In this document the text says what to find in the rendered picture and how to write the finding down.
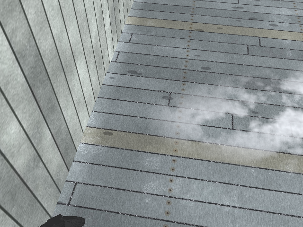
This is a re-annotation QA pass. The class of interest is robot left hand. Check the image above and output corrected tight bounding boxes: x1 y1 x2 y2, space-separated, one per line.
40 214 85 227

